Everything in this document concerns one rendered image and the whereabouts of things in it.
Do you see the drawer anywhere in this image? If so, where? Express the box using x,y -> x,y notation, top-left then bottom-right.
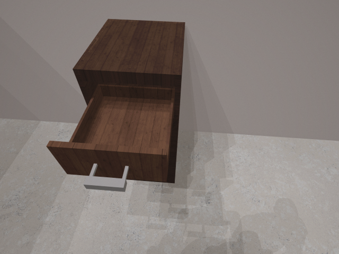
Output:
46,84 -> 175,182

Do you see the cabinet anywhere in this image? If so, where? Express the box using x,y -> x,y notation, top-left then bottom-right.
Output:
73,19 -> 185,183

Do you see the handle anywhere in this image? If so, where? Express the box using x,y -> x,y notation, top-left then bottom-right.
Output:
83,164 -> 129,192

